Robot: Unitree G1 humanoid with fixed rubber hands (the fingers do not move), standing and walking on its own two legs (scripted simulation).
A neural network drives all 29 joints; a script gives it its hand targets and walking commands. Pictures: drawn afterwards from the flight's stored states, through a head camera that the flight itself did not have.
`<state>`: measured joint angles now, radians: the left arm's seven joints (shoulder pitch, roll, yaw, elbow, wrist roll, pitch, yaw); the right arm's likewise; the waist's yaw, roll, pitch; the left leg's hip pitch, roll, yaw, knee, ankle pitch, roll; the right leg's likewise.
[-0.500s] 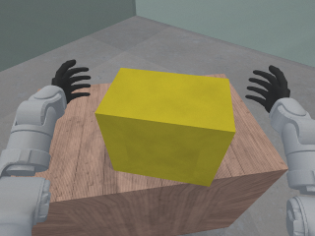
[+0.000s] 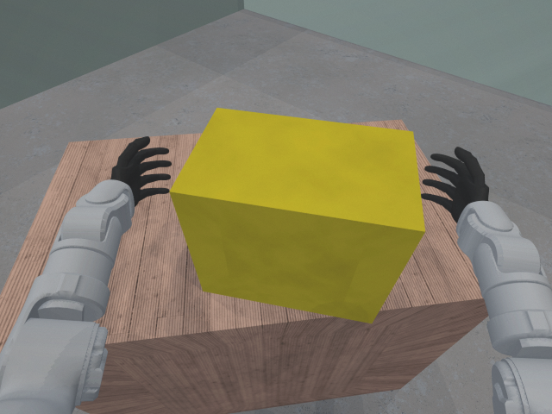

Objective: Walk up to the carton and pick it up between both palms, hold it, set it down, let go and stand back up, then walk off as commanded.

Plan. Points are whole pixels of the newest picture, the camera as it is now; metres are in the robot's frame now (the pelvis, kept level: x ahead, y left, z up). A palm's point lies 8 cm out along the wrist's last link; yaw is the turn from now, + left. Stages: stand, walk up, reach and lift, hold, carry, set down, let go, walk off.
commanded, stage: reach and lift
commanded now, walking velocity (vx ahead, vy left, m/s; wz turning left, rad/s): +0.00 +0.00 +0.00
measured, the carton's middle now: (297, 219) +0.39 -0.08 +0.05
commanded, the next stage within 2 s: none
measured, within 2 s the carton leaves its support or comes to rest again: neither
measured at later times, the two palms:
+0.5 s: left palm (160, 202) +0.44 +0.13 +0.08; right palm (450, 228) +0.32 -0.30 +0.07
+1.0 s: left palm (175, 206) +0.43 +0.11 +0.08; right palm (433, 225) +0.33 -0.28 +0.07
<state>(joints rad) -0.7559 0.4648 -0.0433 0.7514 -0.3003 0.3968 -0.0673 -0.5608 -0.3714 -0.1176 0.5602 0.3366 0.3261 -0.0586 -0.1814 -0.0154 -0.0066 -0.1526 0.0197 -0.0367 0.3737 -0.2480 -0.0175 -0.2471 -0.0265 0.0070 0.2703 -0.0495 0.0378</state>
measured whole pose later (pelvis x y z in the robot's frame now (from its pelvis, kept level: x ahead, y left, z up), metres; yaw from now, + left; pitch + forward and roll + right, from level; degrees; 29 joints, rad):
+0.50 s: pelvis +0.00 +0.00 +0.00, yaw +0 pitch +7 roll -1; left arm -0.76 0.35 -0.08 1.01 -0.27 0.05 -0.04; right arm -0.51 -0.29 -0.06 0.71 0.30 0.04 -0.10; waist -0.19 0.02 -0.08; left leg -0.29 0.02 -0.04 0.44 -0.27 -0.02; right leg -0.39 -0.02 0.01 0.34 -0.07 0.03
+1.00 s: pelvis +0.00 +0.00 -0.01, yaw -1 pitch +7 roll -1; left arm -0.76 0.27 -0.08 1.00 -0.23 0.03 0.00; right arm -0.58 -0.20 -0.11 0.81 0.24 -0.01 -0.14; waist -0.19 0.01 -0.09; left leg -0.31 0.02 -0.04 0.46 -0.27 -0.02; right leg -0.40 -0.02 0.01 0.33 -0.05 0.04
